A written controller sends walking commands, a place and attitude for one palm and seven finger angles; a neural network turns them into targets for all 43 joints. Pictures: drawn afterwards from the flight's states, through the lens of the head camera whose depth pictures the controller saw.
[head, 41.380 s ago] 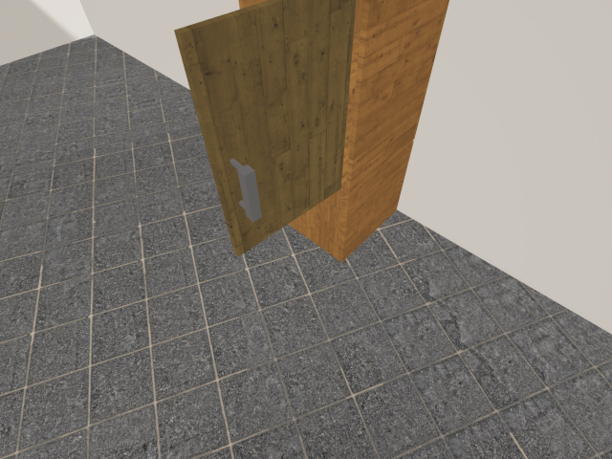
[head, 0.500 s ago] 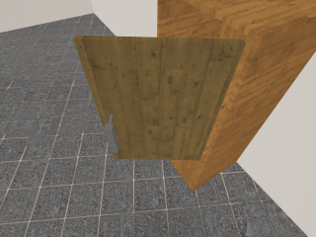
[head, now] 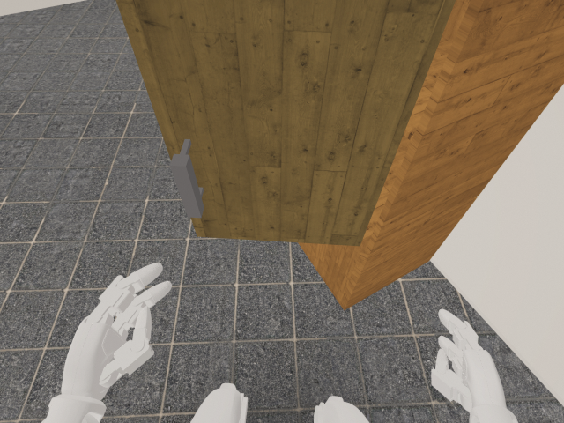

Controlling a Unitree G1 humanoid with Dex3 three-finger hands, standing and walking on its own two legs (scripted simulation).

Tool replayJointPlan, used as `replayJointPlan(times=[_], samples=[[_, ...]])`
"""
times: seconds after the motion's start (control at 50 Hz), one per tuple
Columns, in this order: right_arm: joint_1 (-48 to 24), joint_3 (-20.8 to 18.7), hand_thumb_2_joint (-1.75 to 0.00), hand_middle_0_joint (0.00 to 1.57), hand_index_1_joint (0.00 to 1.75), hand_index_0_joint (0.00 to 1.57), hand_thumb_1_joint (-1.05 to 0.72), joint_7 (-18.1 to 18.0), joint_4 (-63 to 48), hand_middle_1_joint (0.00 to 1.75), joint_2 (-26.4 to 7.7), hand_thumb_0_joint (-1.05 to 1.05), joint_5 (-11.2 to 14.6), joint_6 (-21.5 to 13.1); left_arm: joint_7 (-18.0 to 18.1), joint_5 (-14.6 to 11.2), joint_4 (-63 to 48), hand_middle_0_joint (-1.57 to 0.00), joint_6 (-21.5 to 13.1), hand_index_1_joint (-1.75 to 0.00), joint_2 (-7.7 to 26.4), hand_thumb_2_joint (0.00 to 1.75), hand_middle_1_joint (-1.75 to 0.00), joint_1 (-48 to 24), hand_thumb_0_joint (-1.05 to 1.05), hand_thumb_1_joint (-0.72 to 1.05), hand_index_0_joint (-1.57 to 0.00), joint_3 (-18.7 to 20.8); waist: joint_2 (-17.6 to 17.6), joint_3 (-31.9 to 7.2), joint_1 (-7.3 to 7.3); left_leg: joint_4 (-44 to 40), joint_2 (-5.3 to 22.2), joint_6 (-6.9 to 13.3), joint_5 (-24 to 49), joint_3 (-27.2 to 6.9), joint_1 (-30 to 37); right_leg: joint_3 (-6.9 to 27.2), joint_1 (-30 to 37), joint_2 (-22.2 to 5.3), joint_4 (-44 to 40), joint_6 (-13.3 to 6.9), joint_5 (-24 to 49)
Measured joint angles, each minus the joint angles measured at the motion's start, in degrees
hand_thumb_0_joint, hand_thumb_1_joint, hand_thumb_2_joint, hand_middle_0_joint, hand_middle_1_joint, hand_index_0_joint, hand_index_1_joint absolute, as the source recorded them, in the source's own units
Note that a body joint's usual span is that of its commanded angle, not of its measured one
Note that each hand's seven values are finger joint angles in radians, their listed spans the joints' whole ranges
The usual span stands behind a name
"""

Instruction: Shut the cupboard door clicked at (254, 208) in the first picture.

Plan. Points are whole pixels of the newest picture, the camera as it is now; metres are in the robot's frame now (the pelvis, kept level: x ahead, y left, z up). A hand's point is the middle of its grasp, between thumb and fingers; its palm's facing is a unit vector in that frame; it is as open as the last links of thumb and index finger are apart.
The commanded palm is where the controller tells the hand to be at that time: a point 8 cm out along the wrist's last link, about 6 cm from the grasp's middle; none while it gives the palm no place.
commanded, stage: raise the hand and make a fist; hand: left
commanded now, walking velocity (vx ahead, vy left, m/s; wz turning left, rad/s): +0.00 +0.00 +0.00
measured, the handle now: (191, 179) +0.52 +0.21 -0.01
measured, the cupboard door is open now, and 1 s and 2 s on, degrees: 57 57 57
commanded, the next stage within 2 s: bring the fist close to the handle in 1.58 s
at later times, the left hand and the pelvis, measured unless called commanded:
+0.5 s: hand (123, 354) +0.20 +0.22 +0.02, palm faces +0.01 -1.00 -0.03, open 4.1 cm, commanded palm +0.17 +0.27 +0.02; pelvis -0.03 +0.03 -0.03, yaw +0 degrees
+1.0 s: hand (113, 348) +0.21 +0.23 +0.01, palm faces +0.00 -1.00 -0.03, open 3.0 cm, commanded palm +0.19 +0.28 +0.02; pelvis -0.01 +0.05 -0.03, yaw +0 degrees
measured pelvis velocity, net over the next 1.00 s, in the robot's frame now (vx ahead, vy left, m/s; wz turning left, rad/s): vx -0.01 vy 0.05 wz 0.00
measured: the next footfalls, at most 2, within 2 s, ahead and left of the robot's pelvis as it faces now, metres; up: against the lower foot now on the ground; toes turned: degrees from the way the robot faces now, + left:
none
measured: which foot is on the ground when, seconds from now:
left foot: down 0.00-1.00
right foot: down 0.00-1.00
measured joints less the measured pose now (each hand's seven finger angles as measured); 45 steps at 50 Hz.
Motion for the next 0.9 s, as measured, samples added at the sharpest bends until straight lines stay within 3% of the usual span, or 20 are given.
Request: replayJointPlan(times=[0.04,0.1,0.2,0.3,0.38,0.48,0.62,0.9], samples=[[-0.9,-0.3,-0.9,0.2,0.3,0.2,-0.91,-0.8,-2.3,0.3,-0.4,0.01,0.5,0.6,-1.1,-1.5,-1.0,-0.38,2.1,-0.5,0.3,0.9,-0.49,1.6,0.0,0.9,-0.38,0.5,0.2,-0.2,0.86,4.5,0.2,0.1,-1.4,-0.5,-4.0,-0.4,-3.7,0.2,4.0,0.0,-1.4],[-1.0,-0.1,-0.9,0.2,0.3,0.2,-0.91,-2.3,-4.0,0.3,-0.2,0.02,0.9,1.1,0.6,-2.6,-4.5,-0.44,4.6,-0.55,0.5,0.9,-0.55,3.9,0.01,0.9,-0.43,1.1,1.1,0.0,2.1,9.1,0.5,-0.1,-2.5,-2.0,-7.9,-1.8,-6.6,0.4,7.7,-0.3,-2.3],[0.2,2.7,-0.9,0.2,0.3,0.2,-0.91,-4.3,-3.1,0.3,1.2,0.02,1.1,0.8,2.4,-2.6,-11.7,-0.52,5.4,-0.65,2.3,0.9,-0.65,3.8,0.02,0.9,-0.52,-0.4,3.0,0.4,3.13,12.2,0.7,0.4,-2.5,-4.3,-11.1,-4.0,-8.3,0.8,8.8,-0.6,-1.9],[2.6,5.2,-0.89,0.2,0.3,0.2,-0.9,-4.9,-1.8,0.3,3.4,0.02,1.6,1.7,1.9,-2.5,-12.3,-0.61,11.0,-0.75,3.6,0.9,-0.75,-0.2,0.01,0.9,-0.61,-2.1,4.3,0.2,1.83,11.6,0.8,0.8,-1.5,-4.5,-11.9,-4.1,-8.8,1.0,7.4,0.0,-0.4],[5.3,5.4,-0.89,0.2,0.3,0.2,-0.9,-4.5,-1.7,0.3,4.3,0.02,1.6,2.5,4.3,-1.9,-12.1,-0.69,14.9,-0.83,3.3,0.9,-0.83,-0.2,0.01,0.89,-0.68,-1.8,4.8,-0.3,0.24,10.0,0.9,1.3,-1.0,-3.3,-11.1,-3.0,-8.2,1.0,5.6,0.8,0.6],[7.6,4.5,-0.89,0.2,0.3,0.2,-0.9,-4.1,-1.6,0.3,3.3,0.02,1.0,2.8,7.7,-1.1,-12.7,-0.78,13.1,-0.93,2.7,0.9,-0.93,2.1,0.01,0.9,-0.77,-1.4,4.7,-0.8,-0.66,9.1,0.6,2.3,-1.1,-2.1,-10.7,-1.9,-7.9,0.7,4.5,1.9,0.9],[6.7,3.5,-0.89,0.2,0.3,0.2,-0.9,-3.5,-2.2,0.3,0.9,0.02,0.4,3.2,8.3,-0.5,-14.6,-0.91,10.4,-1.07,2.7,0.9,-1.07,4.0,0.01,0.9,-0.9,-2.8,4.1,-0.8,-0.66,10.3,0.0,3.6,-2.1,-1.8,-11.8,-1.5,-8.5,0.1,4.9,3.0,0.3],[2.4,5.3,-0.89,0.2,0.3,0.2,-0.9,-2.4,-7.4,0.3,2.4,0.02,-0.3,6.2,9.7,1.3,-19.2,-1.16,13.2,-1.35,3.3,0.9,-1.35,4.9,0.01,0.9,-1.16,-3.9,3.9,-1.2,0.45,11.0,-0.4,4.1,-3.2,-2.6,-12.0,-2.3,-7.7,-0.1,4.2,3.6,-0.4]])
